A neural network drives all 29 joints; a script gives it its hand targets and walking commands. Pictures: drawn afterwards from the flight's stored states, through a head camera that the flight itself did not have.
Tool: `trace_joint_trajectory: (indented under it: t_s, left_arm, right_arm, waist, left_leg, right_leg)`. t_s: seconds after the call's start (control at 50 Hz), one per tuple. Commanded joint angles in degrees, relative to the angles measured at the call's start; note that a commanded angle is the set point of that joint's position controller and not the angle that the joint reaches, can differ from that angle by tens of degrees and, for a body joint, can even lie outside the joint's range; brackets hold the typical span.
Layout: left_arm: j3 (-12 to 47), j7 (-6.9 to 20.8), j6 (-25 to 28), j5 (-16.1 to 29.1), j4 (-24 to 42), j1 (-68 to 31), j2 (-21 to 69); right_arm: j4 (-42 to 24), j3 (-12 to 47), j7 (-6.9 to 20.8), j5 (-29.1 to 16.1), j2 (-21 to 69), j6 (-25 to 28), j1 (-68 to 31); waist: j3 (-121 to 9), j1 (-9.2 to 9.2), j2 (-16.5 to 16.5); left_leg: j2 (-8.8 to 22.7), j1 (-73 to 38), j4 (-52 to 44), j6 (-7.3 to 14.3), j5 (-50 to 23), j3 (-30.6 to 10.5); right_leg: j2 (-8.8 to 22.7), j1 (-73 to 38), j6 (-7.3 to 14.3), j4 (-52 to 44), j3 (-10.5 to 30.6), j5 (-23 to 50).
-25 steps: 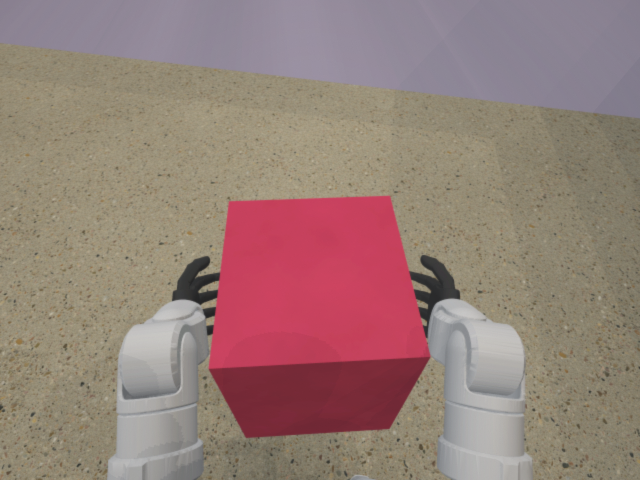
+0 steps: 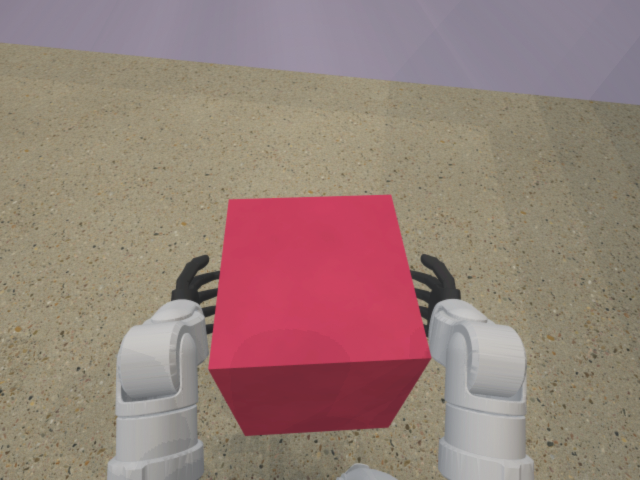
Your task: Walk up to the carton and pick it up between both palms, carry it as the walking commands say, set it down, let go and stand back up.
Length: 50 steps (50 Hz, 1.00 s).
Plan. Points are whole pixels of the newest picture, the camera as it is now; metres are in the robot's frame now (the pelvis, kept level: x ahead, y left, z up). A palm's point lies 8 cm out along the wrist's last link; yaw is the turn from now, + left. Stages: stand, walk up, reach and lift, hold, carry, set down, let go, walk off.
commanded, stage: carry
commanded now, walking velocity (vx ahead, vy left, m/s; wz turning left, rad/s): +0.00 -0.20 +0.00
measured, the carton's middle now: (314, 321) +0.31 +0.01 +0.02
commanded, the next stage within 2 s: none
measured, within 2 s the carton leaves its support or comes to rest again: neither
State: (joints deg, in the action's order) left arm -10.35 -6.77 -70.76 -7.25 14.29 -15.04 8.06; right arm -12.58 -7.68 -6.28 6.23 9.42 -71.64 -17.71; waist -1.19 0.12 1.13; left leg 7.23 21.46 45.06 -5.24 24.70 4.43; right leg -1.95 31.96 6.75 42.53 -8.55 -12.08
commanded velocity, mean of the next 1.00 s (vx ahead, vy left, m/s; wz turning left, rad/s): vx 0.00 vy -0.20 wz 0.00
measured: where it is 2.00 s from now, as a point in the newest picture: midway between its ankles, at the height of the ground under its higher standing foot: outside the picture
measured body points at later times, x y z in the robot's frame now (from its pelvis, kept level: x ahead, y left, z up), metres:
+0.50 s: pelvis -0.06 -0.08 +0.01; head -0.04 -0.09 +0.46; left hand +0.25 +0.06 +0.09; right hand +0.24 -0.23 +0.09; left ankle -0.11 +0.10 -0.68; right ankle +0.04 -0.11 -0.70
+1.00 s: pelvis -0.14 -0.15 +0.01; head -0.13 -0.14 +0.46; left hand +0.17 +0.00 +0.09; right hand +0.16 -0.30 +0.09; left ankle -0.19 +0.00 -0.67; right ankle -0.03 -0.21 -0.70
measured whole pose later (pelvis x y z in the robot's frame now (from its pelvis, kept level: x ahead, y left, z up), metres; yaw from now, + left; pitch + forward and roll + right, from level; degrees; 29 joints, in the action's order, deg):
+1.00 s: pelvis -0.14 -0.15 +0.01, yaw +0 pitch +1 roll +1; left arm -9.6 -7.2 -70.2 -7.2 12.7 -18.3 9.0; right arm -15.6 -9.7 -6.2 5.7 8.7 -71.8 -17.4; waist 0.5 0.0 1.4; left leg 7.5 21.2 54.5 -3.0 29.9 6.1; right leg -1.8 29.2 4.5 38.4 -5.0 -10.5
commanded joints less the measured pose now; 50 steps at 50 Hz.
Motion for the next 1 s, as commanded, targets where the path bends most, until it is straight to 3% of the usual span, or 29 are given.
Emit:
trace_joint_trajectory:
  t_s: [0.0, 0.04, 0.12, 0.16, 0.18, 0.2, 0.22, 0.26, 0.3, 0.32, 0.34, 0.36, 0.42, 0.44, 0.48, 0.54, 0.58, 0.6, 0.62, 0.66, 0.7, 0.72, 0.76, 0.78, 0.8, 0.86, 0.9, 0.96, 0.98]
  left_arm:
    - [45.10, 16.26, 0.83, 30.04, 8.84, -38.21, 52.89]
    - [44.00, 16.58, 0.88, 29.12, 7.31, -36.58, 53.77]
    - [44.80, 15.93, 1.19, 27.80, 9.09, -35.19, 53.62]
    - [46.01, 15.31, 1.29, 27.86, 9.34, -35.49, 55.09]
    - [45.86, 15.22, 1.23, 28.12, 9.32, -34.70, 55.06]
    - [46.79, 15.25, 1.53, 28.62, 12.75, -35.11, 55.06]
    - [49.90, 15.04, 2.50, 30.84, 20.05, -43.76, 55.55]
    - [49.66, 14.45, 2.38, 30.05, 17.62, -42.93, 54.52]
    - [48.25, 14.65, 1.52, 29.49, 13.51, -36.25, 53.81]
    - [47.85, 14.90, 1.10, 29.74, 13.91, -39.12, 52.18]
    - [47.43, 15.19, 0.86, 29.23, 12.48, -36.00, 51.54]
    - [46.21, 15.40, 0.74, 29.33, 11.74, -34.92, 50.92]
    - [44.14, 15.68, 0.33, 26.98, 8.73, -34.04, 51.72]
    - [43.29, 16.01, 0.49, 27.19, 7.74, -33.77, 51.90]
    - [42.40, 16.24, 0.44, 26.98, 5.23, -32.39, 53.05]
    - [43.52, 15.51, 0.82, 25.57, 5.74, -29.68, 53.16]
    - [46.77, 14.72, 1.58, 27.22, 9.52, -35.14, 53.89]
    - [47.91, 14.70, 1.55, 28.17, 11.93, -38.21, 54.81]
    - [49.23, 14.76, 2.04, 29.51, 15.82, -42.86, 55.87]
    - [49.58, 14.46, 2.38, 29.47, 16.15, -43.01, 54.65]
    - [47.84, 14.50, 1.73, 29.58, 13.47, -38.66, 54.52]
    - [47.04, 14.99, 1.47, 29.47, 13.64, -37.03, 52.60]
    - [47.00, 15.45, 1.35, 30.10, 13.12, -39.84, 51.40]
    - [45.52, 15.75, 1.38, 30.17, 12.35, -39.38, 50.99]
    - [44.54, 15.81, 0.82, 29.52, 11.00, -37.77, 51.51]
    - [42.11, 15.63, 1.38, 26.69, 7.10, -34.36, 52.55]
    - [41.49, 15.59, 0.88, 26.15, 4.53, -35.21, 53.20]
    - [41.82, 15.40, 1.29, 26.57, 5.05, -36.42, 52.31]
    - [43.41, 14.87, 1.51, 26.66, 7.11, -38.82, 53.05]
  right_arm:
    - [-10.57, 42.53, 12.78, -24.74, 52.77, 2.53, -35.36]
    - [-12.48, 44.16, 12.43, -24.40, 53.34, 2.76, -35.69]
    - [-10.04, 43.75, 13.42, -25.21, 54.50, 2.47, -30.87]
    - [-11.34, 42.64, 13.92, -26.59, 54.99, 2.55, -32.59]
    - [-11.89, 42.42, 13.95, -26.32, 55.38, 2.82, -28.97]
    - [-12.38, 41.89, 13.89, -25.33, 55.78, 3.88, -26.51]
    - [-14.58, 42.23, 13.95, -26.83, 58.24, 4.89, -31.36]
    - [-12.87, 41.86, 13.83, -25.86, 56.46, 3.50, -30.05]
    - [-13.44, 42.56, 13.12, -24.59, 54.87, 3.03, -28.50]
    - [-10.89, 41.53, 12.80, -24.18, 54.18, 2.67, -27.94]
    - [-12.41, 41.51, 12.72, -23.24, 51.96, 2.60, -28.04]
    - [-14.13, 42.37, 12.86, -24.57, 50.73, 2.77, -32.23]
    - [-9.71, 43.53, 13.00, -24.14, 52.91, 2.11, -30.91]
    - [-11.81, 44.74, 12.91, -24.65, 52.18, 2.26, -33.41]
    - [-10.07, 44.60, 12.69, -24.47, 52.98, 1.94, -31.46]
    - [-7.41, 42.98, 13.82, -25.34, 53.96, 1.66, -26.77]
    - [-9.17, 42.19, 14.59, -26.99, 54.69, 2.58, -29.16]
    - [-10.55, 41.86, 14.69, -26.18, 54.83, 3.30, -28.22]
    - [-9.99, 41.40, 14.70, -26.24, 57.49, 3.88, -27.72]
    - [-12.47, 42.27, 14.25, -25.94, 55.75, 3.33, -30.50]
    - [-12.00, 43.01, 13.49, -25.24, 55.68, 2.75, -30.38]
    - [-11.22, 41.95, 12.96, -23.83, 53.66, 2.81, -27.17]
    - [-11.20, 41.73, 12.91, -23.95, 51.72, 2.61, -30.78]
    - [-13.57, 42.73, 12.69, -25.22, 51.29, 2.89, -35.07]
    - [-11.29, 41.98, 12.53, -25.32, 52.11, 2.52, -33.49]
    - [-8.98, 43.68, 13.13, -25.62, 52.89, 2.14, -32.61]
    - [-7.96, 43.35, 13.43, -25.73, 52.75, 1.63, -34.43]
    - [-8.64, 43.43, 13.72, -26.60, 52.23, 1.47, -36.20]
    - [-6.74, 42.67, 14.04, -26.68, 53.15, 1.64, -34.79]
  waist:
    - [-27.77, -0.27, 12.77]
    - [-24.84, -0.17, 11.21]
    - [-27.80, 0.22, 10.93]
    - [-32.69, 0.84, 8.13]
    - [-33.25, 2.15, 1.75]
    - [-33.25, 3.41, -15.76]
    - [-31.52, 2.06, -32.52]
    - [-23.57, 0.19, -16.35]
    - [-25.08, -0.68, -11.16]
    - [-28.92, 0.35, -6.56]
    - [-31.64, 0.38, 4.99]
    - [-31.72, 0.35, 10.82]
    - [-26.30, -0.64, 6.62]
    - [-26.58, -0.25, 6.58]
    - [-25.76, 0.11, 9.75]
    - [-28.19, -0.08, 9.72]
    - [-32.35, 1.85, -3.56]
    - [-29.38, 3.34, -22.88]
    - [-28.48, 2.43, -34.36]
    - [-21.19, -0.17, -15.59]
    - [-24.25, -0.85, -12.89]
    - [-26.76, -0.15, -8.59]
    - [-28.46, 0.61, 9.28]
    - [-29.50, 0.24, 13.17]
    - [-30.12, -0.35, 7.58]
    - [-25.90, -0.94, 4.93]
    - [-22.54, -0.83, 5.54]
    - [-22.94, -0.54, 10.90]
    - [-24.65, -0.26, 8.03]
  left_leg:
    - [-4.61, 8.17, 13.80, 2.06, 14.29, 3.88]
    - [-5.05, 5.19, 12.44, 3.28, 9.27, 4.86]
    - [-7.21, -8.02, -7.91, 3.56, 6.66, 9.13]
    - [-2.94, -20.82, -24.31, 5.10, -1.41, 7.52]
    - [4.13, -31.66, -28.44, 7.25, -5.50, 1.07]
    - [18.67, -31.25, -29.01, 12.21, -2.46, -16.12]
    - [27.91, -21.59, -23.11, 15.57, -17.03, -27.36]
    - [20.38, -14.26, -17.81, 11.30, -20.22, -15.03]
    - [9.99, -13.40, -6.34, 3.29, -36.69, -2.83]
    - [5.98, -7.36, -0.63, 1.02, -23.07, -0.33]
    - [1.72, 3.86, 5.66, -0.72, 1.09, 2.10]
    - [-1.03, 8.07, 10.09, -0.35, 15.77, 1.77]
    - [-3.29, 9.50, 14.33, 1.73, 11.22, 2.49]
    - [-5.05, 4.02, 12.13, 2.70, 9.10, 4.95]
    - [-6.02, -1.52, 5.17, 2.76, 7.07, 6.41]
    - [-6.85, -11.77, -17.38, 3.62, 3.44, 9.44]
    - [3.40, -30.33, -29.79, 6.60, -8.22, 1.09]
    - [20.24, -29.86, -31.09, 13.84, -2.82, -19.90]
    - [29.57, -18.90, -27.10, 18.21, -8.78, -29.60]
    - [21.95, -11.39, -19.48, 11.82, -19.87, -14.77]
    - [11.22, -16.71, -8.04, 4.45, -42.48, -3.78]
    - [8.68, -12.76, -3.00, 2.26, -34.63, -1.70]
    - [-0.95, 7.08, 7.91, -0.77, 11.95, 2.64]
    - [-2.49, 9.14, 11.82, 0.33, 15.70, 2.18]
    - [-2.84, 11.64, 15.23, 1.10, 14.55, 1.32]
    - [-2.41, 10.14, 18.66, 2.20, 8.38, 0.94]
    - [-3.39, 6.40, 15.55, 2.17, 6.15, 2.45]
    - [-4.94, -1.52, 4.34, 3.41, 7.27, 3.71]
    - [-5.67, -7.83, -3.49, 4.29, 6.64, 5.11]
  right_leg:
    - [19.19, -27.33, -6.13, -24.66, 24.54, 17.33]
    - [15.63, -22.59, -10.36, -32.20, 20.66, -4.63]
    - [10.95, -24.69, -17.72, -33.35, 11.10, 11.80]
    - [9.18, -22.97, -19.96, -28.80, 8.02, 20.37]
    - [7.02, -13.72, -24.57, -23.57, 5.73, 28.06]
    - [3.65, -5.41, -28.73, -4.35, 4.64, 18.20]
    - [7.88, -2.60, -17.64, 13.94, 15.46, -9.22]
    - [7.62, -0.69, -10.78, 8.91, 15.60, -11.23]
    - [5.38, -12.34, -7.46, -16.84, 8.42, 2.18]
    - [7.31, -22.30, -7.67, -16.69, 10.58, 19.21]
    - [18.27, -33.00, -4.77, -13.48, 21.69, 45.81]
    - [20.12, -33.11, -3.14, -12.08, 22.10, 47.23]
    - [18.46, -29.01, -6.90, -25.53, 23.93, 16.22]
    - [15.16, -25.47, -12.20, -31.04, 20.61, 2.66]
    - [12.44, -25.41, -19.84, -33.82, 14.65, 5.52]
    - [8.63, -27.43, -18.25, -32.12, 9.23, 16.20]
    - [6.71, -13.89, -20.66, -23.64, 7.21, 21.26]
    - [2.30, -0.09, -24.07, -2.91, 5.29, 1.12]
    - [5.75, 1.80, -16.23, 19.70, 14.88, -12.76]
    - [7.83, 1.00, -10.34, 13.12, 17.39, -12.48]
    - [4.37, -8.77, -7.27, -13.78, 8.17, -3.09]
    - [4.37, -17.21, -8.51, -19.36, 7.30, 7.84]
    - [19.98, -31.89, -1.94, -13.66, 24.19, 48.61]
    - [19.91, -32.02, -0.31, -13.32, 23.31, 44.70]
    - [19.84, -34.82, -0.14, -15.43, 23.56, 37.14]
    - [16.62, -27.00, 0.97, -22.51, 22.28, 6.95]
    - [14.88, -20.82, -1.96, -27.08, 20.28, -7.12]
    - [13.68, -16.53, -3.06, -30.86, 20.63, -10.00]
    - [12.52, -15.39, -3.71, -31.88, 17.05, -7.95]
